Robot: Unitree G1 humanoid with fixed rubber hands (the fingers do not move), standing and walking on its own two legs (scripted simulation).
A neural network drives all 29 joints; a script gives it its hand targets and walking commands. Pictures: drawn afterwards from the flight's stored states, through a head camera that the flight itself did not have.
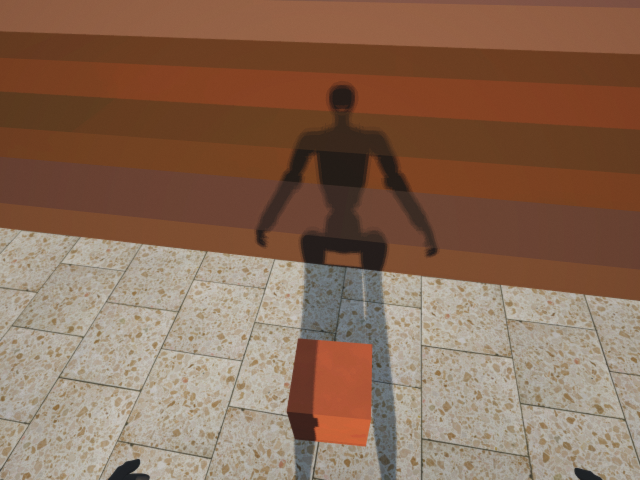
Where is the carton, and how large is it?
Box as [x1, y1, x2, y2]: [287, 338, 371, 446]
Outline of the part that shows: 298,338 287,406 287,413 294,437 297,439 365,446 370,422 371,344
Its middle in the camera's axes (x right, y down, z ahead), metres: +0.03 +0.45 +1.12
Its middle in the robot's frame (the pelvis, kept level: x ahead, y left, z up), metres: +0.46 +0.04 -0.66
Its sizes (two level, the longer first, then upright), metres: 0.210 0.200 0.250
